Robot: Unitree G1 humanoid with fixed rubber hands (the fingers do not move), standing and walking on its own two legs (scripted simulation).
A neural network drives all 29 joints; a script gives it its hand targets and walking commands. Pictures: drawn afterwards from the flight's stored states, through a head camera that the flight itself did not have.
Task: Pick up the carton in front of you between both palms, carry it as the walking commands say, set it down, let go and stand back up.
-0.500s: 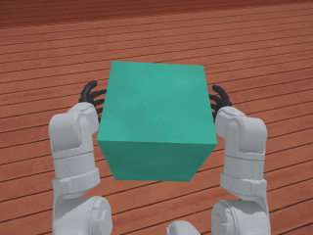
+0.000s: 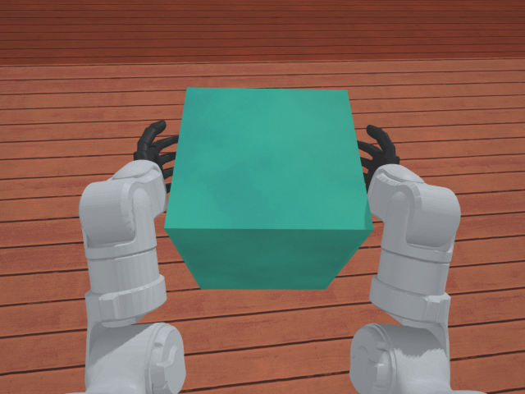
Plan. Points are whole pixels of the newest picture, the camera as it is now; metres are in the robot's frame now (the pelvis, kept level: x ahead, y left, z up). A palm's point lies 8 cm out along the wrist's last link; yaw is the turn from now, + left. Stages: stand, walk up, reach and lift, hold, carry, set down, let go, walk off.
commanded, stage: carry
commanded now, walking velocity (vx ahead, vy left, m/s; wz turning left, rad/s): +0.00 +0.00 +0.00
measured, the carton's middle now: (265, 201) +0.38 +0.01 +0.10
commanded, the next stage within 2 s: none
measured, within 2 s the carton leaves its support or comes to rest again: neither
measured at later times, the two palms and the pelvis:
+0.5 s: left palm (163, 178) +0.39 +0.16 +0.13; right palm (370, 186) +0.39 -0.14 +0.13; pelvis +0.05 +0.01 +0.00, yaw +0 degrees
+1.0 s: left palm (157, 188) +0.36 +0.16 +0.14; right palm (375, 197) +0.36 -0.14 +0.14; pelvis +0.04 +0.01 +0.01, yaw +0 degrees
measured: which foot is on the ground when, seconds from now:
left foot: down 0.00-1.00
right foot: down 0.00-1.00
